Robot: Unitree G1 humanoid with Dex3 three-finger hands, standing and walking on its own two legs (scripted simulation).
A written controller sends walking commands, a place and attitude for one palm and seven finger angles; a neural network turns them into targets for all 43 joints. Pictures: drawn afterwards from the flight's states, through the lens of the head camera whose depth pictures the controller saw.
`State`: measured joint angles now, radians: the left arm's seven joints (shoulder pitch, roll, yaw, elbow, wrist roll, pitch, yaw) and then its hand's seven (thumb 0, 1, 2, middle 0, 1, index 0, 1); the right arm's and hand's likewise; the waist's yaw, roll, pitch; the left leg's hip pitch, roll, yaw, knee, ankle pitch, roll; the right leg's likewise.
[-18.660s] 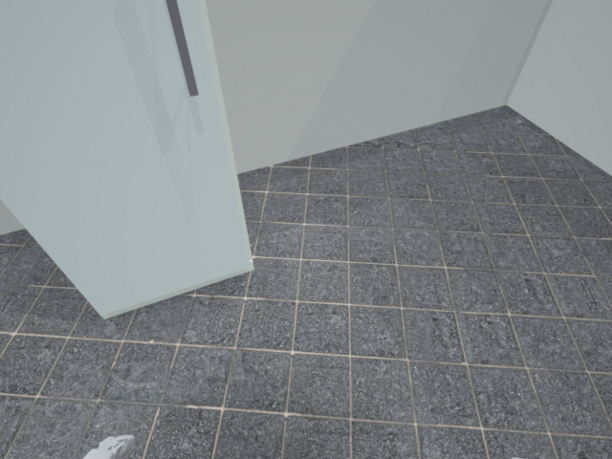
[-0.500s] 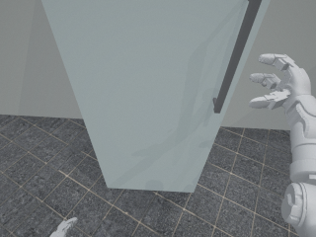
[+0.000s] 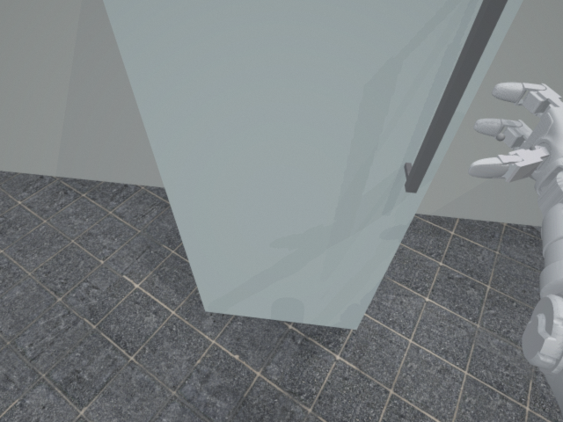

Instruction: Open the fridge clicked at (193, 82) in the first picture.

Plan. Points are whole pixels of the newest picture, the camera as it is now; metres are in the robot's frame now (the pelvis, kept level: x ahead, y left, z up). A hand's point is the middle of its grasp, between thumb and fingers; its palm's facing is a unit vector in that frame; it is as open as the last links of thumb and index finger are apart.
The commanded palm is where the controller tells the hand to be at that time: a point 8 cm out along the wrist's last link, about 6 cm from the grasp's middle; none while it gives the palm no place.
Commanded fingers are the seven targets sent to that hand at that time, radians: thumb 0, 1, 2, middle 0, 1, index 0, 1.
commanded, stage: move the hooked fingers beside the handle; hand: right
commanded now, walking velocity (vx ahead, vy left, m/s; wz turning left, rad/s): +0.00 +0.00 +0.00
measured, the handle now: (444, 98) +0.52 -0.15 +0.22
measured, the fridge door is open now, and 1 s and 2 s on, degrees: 0 0 0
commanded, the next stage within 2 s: feel for the door with the fingertips in 0.60 s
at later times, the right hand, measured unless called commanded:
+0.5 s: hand (511, 140) +0.45 -0.22 +0.22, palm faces +0.01 +1.00 +0.01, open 14.0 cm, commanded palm +0.43 -0.27 +0.21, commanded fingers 0.00 0.50 -0.30 0.30 1.20 0.30 1.20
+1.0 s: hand (468, 136) +0.46 -0.17 +0.21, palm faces +0.00 +1.00 +0.01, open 14.0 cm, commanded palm +0.43 -0.23 +0.21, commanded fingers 0.00 0.50 -0.30 0.30 1.20 0.30 1.20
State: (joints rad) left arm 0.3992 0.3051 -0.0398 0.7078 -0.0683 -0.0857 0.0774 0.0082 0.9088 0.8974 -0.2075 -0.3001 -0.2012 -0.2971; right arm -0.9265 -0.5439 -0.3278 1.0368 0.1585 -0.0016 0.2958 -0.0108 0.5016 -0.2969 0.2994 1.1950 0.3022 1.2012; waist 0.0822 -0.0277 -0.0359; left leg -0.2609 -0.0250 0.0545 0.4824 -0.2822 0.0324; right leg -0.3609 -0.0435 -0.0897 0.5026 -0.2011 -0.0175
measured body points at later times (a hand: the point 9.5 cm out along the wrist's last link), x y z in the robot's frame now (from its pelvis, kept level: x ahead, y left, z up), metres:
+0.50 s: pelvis +0.02 -0.01 +0.00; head +0.02 -0.01 +0.45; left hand +0.12 +0.25 -0.10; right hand +0.44 -0.28 +0.22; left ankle -0.02 +0.10 -0.74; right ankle +0.03 -0.11 -0.74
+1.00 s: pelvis +0.00 +0.00 +0.00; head +0.01 +0.01 +0.45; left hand +0.09 +0.26 -0.11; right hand +0.45 -0.23 +0.21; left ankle -0.02 +0.10 -0.74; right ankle +0.03 -0.11 -0.74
